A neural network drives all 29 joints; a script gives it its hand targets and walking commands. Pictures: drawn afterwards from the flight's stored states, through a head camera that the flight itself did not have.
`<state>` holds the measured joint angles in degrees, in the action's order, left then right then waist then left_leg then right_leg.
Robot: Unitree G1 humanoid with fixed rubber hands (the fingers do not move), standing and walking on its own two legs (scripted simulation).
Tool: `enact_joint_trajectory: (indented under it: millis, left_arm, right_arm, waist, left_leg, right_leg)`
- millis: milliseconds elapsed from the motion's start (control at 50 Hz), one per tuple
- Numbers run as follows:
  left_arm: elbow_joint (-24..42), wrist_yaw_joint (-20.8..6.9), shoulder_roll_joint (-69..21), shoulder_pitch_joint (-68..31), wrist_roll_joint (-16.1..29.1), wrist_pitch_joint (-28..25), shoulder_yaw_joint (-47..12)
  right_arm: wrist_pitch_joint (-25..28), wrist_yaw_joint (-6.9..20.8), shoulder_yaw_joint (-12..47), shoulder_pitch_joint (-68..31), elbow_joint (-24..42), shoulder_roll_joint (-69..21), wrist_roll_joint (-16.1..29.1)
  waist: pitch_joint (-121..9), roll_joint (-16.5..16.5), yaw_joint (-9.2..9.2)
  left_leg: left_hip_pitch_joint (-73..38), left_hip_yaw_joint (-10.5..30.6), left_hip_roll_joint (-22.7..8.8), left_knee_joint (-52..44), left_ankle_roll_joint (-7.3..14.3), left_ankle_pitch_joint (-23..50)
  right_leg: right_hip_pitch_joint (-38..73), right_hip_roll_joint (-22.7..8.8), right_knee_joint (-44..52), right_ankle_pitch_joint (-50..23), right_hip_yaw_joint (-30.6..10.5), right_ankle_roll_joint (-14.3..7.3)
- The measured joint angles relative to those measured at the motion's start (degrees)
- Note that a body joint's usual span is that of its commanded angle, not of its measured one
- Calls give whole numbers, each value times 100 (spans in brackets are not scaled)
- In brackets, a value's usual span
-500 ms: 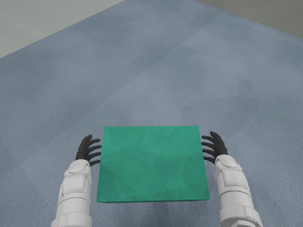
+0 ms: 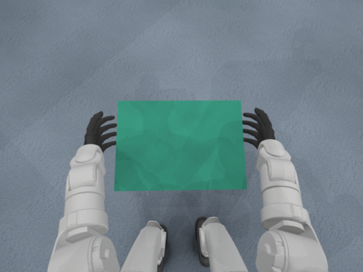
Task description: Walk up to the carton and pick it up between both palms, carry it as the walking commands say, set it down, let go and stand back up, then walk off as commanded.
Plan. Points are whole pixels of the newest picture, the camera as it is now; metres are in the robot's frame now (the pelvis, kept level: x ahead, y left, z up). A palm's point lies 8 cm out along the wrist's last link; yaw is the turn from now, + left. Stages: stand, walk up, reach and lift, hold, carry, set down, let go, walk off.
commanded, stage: set down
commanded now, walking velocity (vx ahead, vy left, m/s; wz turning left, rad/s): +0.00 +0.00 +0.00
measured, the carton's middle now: (179, 148) +0.40 +0.01 -0.15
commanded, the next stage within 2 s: none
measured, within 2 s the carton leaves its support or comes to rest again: neither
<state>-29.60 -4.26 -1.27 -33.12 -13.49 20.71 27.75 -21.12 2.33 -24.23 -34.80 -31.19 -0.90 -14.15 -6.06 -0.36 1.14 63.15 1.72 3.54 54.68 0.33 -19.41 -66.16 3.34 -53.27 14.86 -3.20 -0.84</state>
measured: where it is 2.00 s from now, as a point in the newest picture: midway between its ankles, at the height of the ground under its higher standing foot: (181, 254)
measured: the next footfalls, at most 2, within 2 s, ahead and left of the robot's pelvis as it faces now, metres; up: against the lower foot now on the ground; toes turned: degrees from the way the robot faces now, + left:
none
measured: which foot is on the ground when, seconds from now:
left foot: down 0.00-1.00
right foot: down 0.00-1.00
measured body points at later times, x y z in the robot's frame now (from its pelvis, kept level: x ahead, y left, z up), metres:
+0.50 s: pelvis -0.01 +0.00 -0.08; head +0.21 -0.01 +0.31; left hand +0.42 +0.20 -0.16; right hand +0.43 -0.18 -0.17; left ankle +0.05 +0.11 -0.66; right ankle +0.08 -0.10 -0.66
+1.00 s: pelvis -0.03 +0.00 -0.16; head +0.23 +0.00 +0.21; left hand +0.44 +0.21 -0.25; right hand +0.45 -0.18 -0.25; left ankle +0.05 +0.11 -0.66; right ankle +0.08 -0.10 -0.66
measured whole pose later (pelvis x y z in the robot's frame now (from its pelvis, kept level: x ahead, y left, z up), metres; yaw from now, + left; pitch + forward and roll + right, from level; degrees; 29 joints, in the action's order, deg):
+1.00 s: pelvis -0.03 +0.00 -0.16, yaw +1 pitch +48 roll +1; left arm -39.9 1.0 6.6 -51.2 -6.1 19.3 23.0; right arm -19.5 -5.2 -22.4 -52.0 -40.2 5.9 -7.1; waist -14.8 -0.3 0.7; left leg 109.7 1.6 5.6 90.8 -0.5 -28.7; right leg -112.4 4.9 -88.3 23.5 -2.3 0.2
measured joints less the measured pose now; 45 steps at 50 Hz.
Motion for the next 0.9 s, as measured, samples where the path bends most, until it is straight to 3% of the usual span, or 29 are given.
enact_joint_trajectory:
  millis: [180,300,380,540,620,740,900]
  left_arm:
    - [-211,-152,188,-393,22,18,116]
    - [-276,-91,257,-541,130,-18,25]
    - [-285,130,239,-604,226,-35,-97]
    - [-456,813,281,-798,478,-107,-358]
    - [-665,692,426,-997,553,-119,-387]
    - [-928,285,659,-1339,579,-78,-354]
    - [-1019,366,747,-1668,638,-90,-384]
  right_arm:
    - [-72,-89,-76,-348,-56,9,35]
    - [-31,-307,-27,-456,-62,42,137]
    - [26,-585,53,-509,-112,70,238]
    - [121,-775,199,-661,-294,170,416]
    - [127,-795,214,-811,-431,263,507]
    - [91,-580,162,-1177,-706,501,584]
    - [105,-591,140,-1583,-889,654,635]
  waist:
    - [-290,-3,15]
    - [-513,-11,35]
    - [-703,-24,48]
    - [-1091,-29,23]
    - [-1172,-11,14]
    - [-1091,25,6]
    - [-927,14,-32]
  left_leg:
    - [1031,19,5,724,-51,-211]
    - [1733,26,13,1168,-70,-350]
    - [2205,24,27,1454,-79,-439]
    - [3091,25,71,2066,-97,-610]
    - [3429,22,96,2379,-96,-682]
    - [3815,13,128,2811,-82,-766]
    - [4311,-7,173,3300,-74,-862]
  right_leg:
    - [-1037,53,-714,191,37,-24]
    - [-1738,86,-1141,312,51,-24]
    - [-2213,102,-1422,393,53,-17]
    - [-3098,124,-2023,554,63,4]
    - [-3430,132,-2324,621,69,22]
    - [-3802,143,-2727,695,78,56]
    - [-4290,152,-3203,788,79,94]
